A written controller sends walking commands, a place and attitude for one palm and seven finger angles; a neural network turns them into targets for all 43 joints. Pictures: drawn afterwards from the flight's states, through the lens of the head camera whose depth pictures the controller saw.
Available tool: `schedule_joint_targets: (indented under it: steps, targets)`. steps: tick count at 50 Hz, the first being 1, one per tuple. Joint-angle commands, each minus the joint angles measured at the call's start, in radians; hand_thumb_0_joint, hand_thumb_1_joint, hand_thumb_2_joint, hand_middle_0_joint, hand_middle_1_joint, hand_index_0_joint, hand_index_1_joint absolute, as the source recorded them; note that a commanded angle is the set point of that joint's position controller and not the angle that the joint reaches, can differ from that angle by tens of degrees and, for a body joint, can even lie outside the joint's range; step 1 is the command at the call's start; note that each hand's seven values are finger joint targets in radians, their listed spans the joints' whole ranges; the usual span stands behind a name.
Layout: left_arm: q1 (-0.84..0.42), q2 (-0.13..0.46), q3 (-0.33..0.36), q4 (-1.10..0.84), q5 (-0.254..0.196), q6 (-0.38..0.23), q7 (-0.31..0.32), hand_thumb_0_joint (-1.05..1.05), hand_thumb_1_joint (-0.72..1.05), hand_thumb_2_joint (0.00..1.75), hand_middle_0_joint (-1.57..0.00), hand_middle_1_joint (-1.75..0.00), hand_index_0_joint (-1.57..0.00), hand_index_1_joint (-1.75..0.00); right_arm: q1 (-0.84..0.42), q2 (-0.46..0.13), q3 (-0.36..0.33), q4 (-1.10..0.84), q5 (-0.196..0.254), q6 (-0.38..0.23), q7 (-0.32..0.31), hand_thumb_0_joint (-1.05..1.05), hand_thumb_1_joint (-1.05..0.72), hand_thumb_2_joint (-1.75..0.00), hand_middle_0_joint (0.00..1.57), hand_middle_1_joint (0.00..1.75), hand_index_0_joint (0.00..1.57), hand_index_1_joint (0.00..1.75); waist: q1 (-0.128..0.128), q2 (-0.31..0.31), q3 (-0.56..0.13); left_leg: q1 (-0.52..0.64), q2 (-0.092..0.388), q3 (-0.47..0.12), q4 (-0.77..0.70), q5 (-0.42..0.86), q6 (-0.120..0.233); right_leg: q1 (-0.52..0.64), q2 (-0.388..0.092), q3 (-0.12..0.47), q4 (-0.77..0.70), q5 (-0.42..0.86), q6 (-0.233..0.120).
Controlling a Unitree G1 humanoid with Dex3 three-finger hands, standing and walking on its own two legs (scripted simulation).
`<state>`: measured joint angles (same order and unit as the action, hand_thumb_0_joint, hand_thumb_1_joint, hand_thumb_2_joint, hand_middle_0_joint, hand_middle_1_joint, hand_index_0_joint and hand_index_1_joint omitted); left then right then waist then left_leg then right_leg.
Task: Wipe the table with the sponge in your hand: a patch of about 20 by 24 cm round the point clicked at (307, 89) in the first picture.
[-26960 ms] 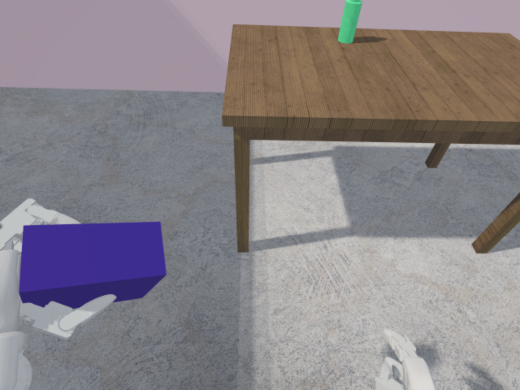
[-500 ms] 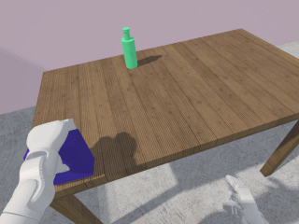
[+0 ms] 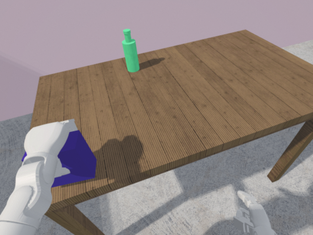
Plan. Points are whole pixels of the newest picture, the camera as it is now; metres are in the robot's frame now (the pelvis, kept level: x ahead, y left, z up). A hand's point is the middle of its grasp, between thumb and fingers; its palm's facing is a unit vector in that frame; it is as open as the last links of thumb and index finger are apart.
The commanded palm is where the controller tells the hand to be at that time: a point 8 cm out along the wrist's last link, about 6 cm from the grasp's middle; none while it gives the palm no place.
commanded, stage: move the sponge above the wiping area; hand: left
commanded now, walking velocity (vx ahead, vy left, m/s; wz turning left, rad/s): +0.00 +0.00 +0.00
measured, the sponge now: (67, 164) +0.26 +0.30 +0.04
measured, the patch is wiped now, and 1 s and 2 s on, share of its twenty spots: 0.00 0.00 0.00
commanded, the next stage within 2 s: lower the sponge onto the table in 0.16 s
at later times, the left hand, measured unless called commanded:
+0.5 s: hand (60, 140) +0.28 +0.30 +0.11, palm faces +0.09 -0.06 -0.99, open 10.5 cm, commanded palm +0.24 +0.31 +0.18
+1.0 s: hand (51, 149) +0.26 +0.32 +0.10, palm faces +0.07 -0.06 -1.00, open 10.5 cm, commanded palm +0.23 +0.31 +0.16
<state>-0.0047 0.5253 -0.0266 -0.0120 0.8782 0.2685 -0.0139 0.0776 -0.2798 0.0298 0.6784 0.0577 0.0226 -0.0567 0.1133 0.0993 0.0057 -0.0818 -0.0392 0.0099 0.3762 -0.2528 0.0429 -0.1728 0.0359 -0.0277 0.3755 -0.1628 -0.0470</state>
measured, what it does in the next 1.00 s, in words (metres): stands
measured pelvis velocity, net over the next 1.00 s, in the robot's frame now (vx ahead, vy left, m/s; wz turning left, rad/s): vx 0.00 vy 0.00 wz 0.02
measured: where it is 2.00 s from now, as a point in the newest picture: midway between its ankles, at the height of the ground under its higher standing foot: outside the picture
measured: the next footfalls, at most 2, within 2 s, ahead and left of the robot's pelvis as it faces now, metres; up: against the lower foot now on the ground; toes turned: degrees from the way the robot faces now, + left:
none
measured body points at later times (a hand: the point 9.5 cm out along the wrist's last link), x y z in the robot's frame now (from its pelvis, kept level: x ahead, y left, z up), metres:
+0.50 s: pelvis +0.00 +0.01 +0.00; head +0.00 -0.03 +0.45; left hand +0.27 +0.30 +0.17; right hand +0.25 -0.19 -0.08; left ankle -0.03 +0.09 -0.74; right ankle +0.03 -0.09 -0.74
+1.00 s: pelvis +0.00 +0.00 +0.00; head +0.00 -0.03 +0.45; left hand +0.25 +0.32 +0.15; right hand +0.25 -0.20 -0.09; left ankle -0.03 +0.09 -0.74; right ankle +0.03 -0.09 -0.74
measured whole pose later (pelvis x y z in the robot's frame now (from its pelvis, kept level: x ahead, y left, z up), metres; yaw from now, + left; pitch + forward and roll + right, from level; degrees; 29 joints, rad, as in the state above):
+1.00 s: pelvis +0.00 +0.00 +0.00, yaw +1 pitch -2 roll +0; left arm -0.05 0.51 -0.03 0.04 0.89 0.36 0.04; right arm 0.04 -0.26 0.04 0.69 0.07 0.03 -0.05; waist 0.13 0.09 0.00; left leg -0.08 -0.04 -0.01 0.37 -0.25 0.04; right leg -0.16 0.03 -0.04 0.36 -0.16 -0.05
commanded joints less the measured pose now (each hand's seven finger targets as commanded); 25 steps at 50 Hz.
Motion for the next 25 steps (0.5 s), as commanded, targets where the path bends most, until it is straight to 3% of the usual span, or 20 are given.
schedule_joint_targets:
  steps: [1, 2, 3, 6, 7, 8, 10, 12, 13, 14, 16, 17, 18, 19, 21, 22, 23, 25]
  targets:
    - [-0.380, 0.315, 0.231, -0.160, 0.030, 0.054, 0.126, 0.00, 0.10, 1.30, -1.20, -1.60, -1.20, -1.60, -0.217, -0.094, -0.040, -0.144, 0.002, -0.051, -0.001, 0.00, -0.90, -0.90, 0.20, 0.30, 0.20, 0.30, 0.021, 0.025, -0.197, -0.062, 0.012, -0.072, -0.059, 0.283, -0.020, 0.158, -0.020, 0.096, -0.039, 0.119, -0.043]
    - [-0.395, 0.327, 0.240, -0.175, 0.024, 0.076, 0.129, 0.00, 0.10, 1.30, -1.20, -1.60, -1.20, -1.60, -0.252, -0.091, -0.032, -0.156, 0.011, -0.058, 0.001, 0.00, -0.90, -0.90, 0.20, 0.30, 0.20, 0.30, 0.025, 0.042, -0.193, -0.051, 0.008, -0.077, -0.061, 0.267, -0.017, 0.152, -0.015, 0.123, -0.045, 0.093, -0.052]
    - [-0.383, 0.294, 0.211, -0.148, 0.017, 0.101, 0.127, 0.00, 0.10, 1.30, -1.20, -1.60, -1.20, -1.60, -0.240, -0.095, -0.035, -0.153, 0.007, -0.060, 0.001, 0.00, -0.90, -0.90, 0.20, 0.30, 0.20, 0.30, 0.025, 0.026, -0.219, -0.064, 0.010, -0.062, -0.059, 0.268, -0.016, 0.177, -0.028, 0.086, -0.033, 0.104, -0.044]
    - [-0.367, 0.257, 0.145, -0.097, 0.003, 0.155, 0.080, 0.00, 0.10, 1.30, -1.20, -1.60, -1.20, -1.60, -0.255, -0.106, -0.035, -0.142, 0.016, -0.045, -0.002, 0.00, -0.90, -0.90, 0.20, 0.30, 0.20, 0.30, 0.003, -0.027, -0.199, -0.068, 0.007, -0.067, -0.072, 0.245, -0.016, 0.169, -0.029, 0.072, -0.047, 0.096, -0.032]
    - [-0.370, 0.235, 0.120, -0.122, 0.004, 0.168, 0.057, 0.00, 0.10, 1.30, -1.20, -1.60, -1.20, -1.60, -0.291, -0.099, -0.026, -0.163, 0.026, -0.051, -0.004, 0.00, -0.90, -0.90, 0.20, 0.30, 0.20, 0.30, -0.002, -0.008, -0.197, -0.056, 0.006, -0.070, -0.070, 0.235, -0.011, 0.157, -0.025, 0.096, -0.048, 0.082, -0.039]
    - [-0.363, 0.189, 0.068, -0.117, 0.003, 0.178, 0.034, 0.00, 0.10, 1.30, -1.20, -1.60, -1.20, -1.60, -0.270, -0.100, -0.027, -0.164, 0.021, -0.050, -0.004, 0.00, -0.90, -0.90, 0.20, 0.30, 0.20, 0.30, -0.009, -0.039, -0.214, -0.060, 0.007, -0.064, -0.064, 0.236, -0.007, 0.166, -0.034, 0.062, -0.040, 0.090, -0.031]
    - [-0.384, 0.165, 0.016, -0.114, 0.003, 0.174, -0.009, 0.00, 0.10, 1.30, -1.20, -1.60, -1.20, -1.60, -0.261, -0.105, -0.025, -0.164, 0.021, -0.044, -0.009, 0.00, -0.90, -0.90, 0.20, 0.30, 0.20, 0.30, -0.028, -0.057, -0.189, -0.051, 0.010, -0.074, -0.072, 0.213, -0.003, 0.142, -0.031, 0.053, -0.056, 0.075, -0.026]
    - [-0.405, 0.192, 0.034, -0.123, 0.011, 0.156, -0.038, 0.00, 0.10, 1.30, -1.20, -1.60, -1.20, -1.60, -0.272, -0.097, -0.015, -0.181, 0.024, -0.051, -0.014, 0.00, -0.90, -0.90, 0.20, 0.30, 0.20, 0.30, -0.030, -0.093, -0.177, -0.051, 0.014, -0.084, -0.073, 0.179, 0.006, 0.124, -0.022, 0.077, -0.060, 0.039, -0.029]
    - [-0.433, 0.196, 0.028, -0.121, 0.026, 0.138, -0.043, 0.00, 0.10, 1.30, -1.20, -1.60, -1.20, -1.60, -0.243, -0.101, -0.013, -0.173, 0.017, -0.054, -0.016, 0.00, -0.90, -0.90, 0.20, 0.30, 0.20, 0.30, -0.033, -0.102, -0.201, -0.050, 0.014, -0.073, -0.064, 0.191, 0.010, 0.135, -0.031, 0.050, -0.050, 0.045, -0.025]
    - [-0.434, 0.234, 0.066, -0.113, 0.032, 0.116, -0.039, 0.00, 0.10, 1.30, -1.20, -1.60, -1.20, -1.60, -0.231, -0.101, -0.020, -0.164, 0.012, -0.049, -0.018, 0.00, -0.90, -0.90, 0.20, 0.30, 0.20, 0.30, -0.026, -0.098, -0.206, -0.044, 0.013, -0.077, -0.070, 0.195, 0.007, 0.143, -0.028, 0.056, -0.055, 0.048, -0.025]
    - [-0.483, 0.276, 0.106, -0.173, 0.059, 0.066, -0.019, 0.00, 0.10, 1.30, -1.20, -1.60, -1.20, -1.60, -0.221, -0.094, -0.021, -0.164, 0.002, -0.047, -0.020, 0.00, -0.90, -0.90, 0.20, 0.30, 0.20, 0.30, -0.007, -0.039, -0.252, -0.023, 0.010, -0.084, -0.070, 0.247, -0.003, 0.170, -0.021, 0.057, -0.043, 0.086, -0.034]
    - [-0.501, 0.317, 0.146, -0.242, 0.067, 0.045, 0.000, 0.00, 0.10, 1.30, -1.20, -1.60, -1.20, -1.60, -0.246, -0.087, -0.012, -0.187, 0.002, -0.058, -0.018, 0.00, -0.90, -0.90, 0.20, 0.30, 0.20, 0.30, 0.007, 0.019, -0.274, -0.015, 0.010, -0.095, -0.074, 0.253, -0.002, 0.187, -0.009, 0.098, -0.037, 0.093, -0.047]
    - [-0.499, 0.314, 0.161, -0.234, 0.080, 0.033, 0.024, 0.00, 0.10, 1.30, -1.20, -1.60, -1.20, -1.60, -0.215, -0.079, -0.014, -0.178, -0.006, -0.064, -0.018, 0.00, -0.90, -0.90, 0.20, 0.30, 0.20, 0.30, 0.017, 0.001, -0.316, -0.015, 0.010, -0.089, -0.067, 0.307, -0.007, 0.220, -0.015, 0.066, -0.017, 0.125, -0.046]
    - [-0.476, 0.316, 0.177, -0.213, 0.082, 0.023, 0.046, 0.00, 0.10, 1.30, -1.20, -1.60, -1.20, -1.60, -0.211, -0.081, -0.021, -0.163, -0.010, -0.060, -0.014, 0.00, -0.90, -0.90, 0.20, 0.30, 0.20, 0.30, 0.019, 0.038, -0.299, -0.012, 0.012, -0.089, -0.068, 0.353, -0.018, 0.215, -0.009, 0.075, -0.022, 0.159, -0.050]
    - [-0.404, 0.305, 0.204, -0.174, 0.066, 0.040, 0.078, 0.00, 0.10, 1.30, -1.20, -1.60, -1.20, -1.60, -0.204, -0.081, -0.024, -0.156, -0.011, -0.046, -0.003, 0.00, -0.90, -0.90, 0.20, 0.30, 0.20, 0.30, 0.035, 0.006, -0.271, -0.034, 0.013, -0.085, -0.069, 0.392, -0.028, 0.223, -0.011, 0.077, -0.025, 0.204, -0.051]
    - [-0.391, 0.353, 0.255, -0.175, 0.062, 0.062, 0.094, 0.00, 0.10, 1.30, -1.20, -1.60, -1.20, -1.60, -0.237, -0.085, -0.018, -0.161, -0.005, -0.044, 0.003, 0.00, -0.90, -0.90, 0.20, 0.30, 0.20, 0.30, 0.047, 0.032, -0.255, -0.044, 0.010, -0.090, -0.078, 0.367, -0.028, 0.226, -0.003, 0.115, -0.028, 0.187, -0.061]
    - [-0.397, 0.269, 0.189, -0.148, 0.054, 0.089, 0.103, 0.00, 0.10, 1.30, -1.20, -1.60, -1.20, -1.60, -0.231, -0.078, -0.019, -0.159, -0.004, -0.041, 0.006, 0.00, -0.90, -0.90, 0.20, 0.30, 0.20, 0.30, 0.037, -0.005, -0.251, -0.056, 0.011, -0.069, -0.071, 0.370, -0.027, 0.224, -0.017, 0.076, -0.024, 0.193, -0.051]
    - [-0.373, 0.234, 0.156, -0.112, 0.035, 0.138, 0.107, 0.00, 0.10, 1.30, -1.20, -1.60, -1.20, -1.60, -0.248, -0.090, -0.022, -0.149, 0.003, -0.029, 0.016, 0.00, -0.90, -0.90, 0.20, 0.30, 0.20, 0.30, 0.030, -0.006, -0.214, -0.060, 0.015, -0.064, -0.078, 0.348, -0.034, 0.197, -0.018, 0.072, -0.041, 0.177, -0.046]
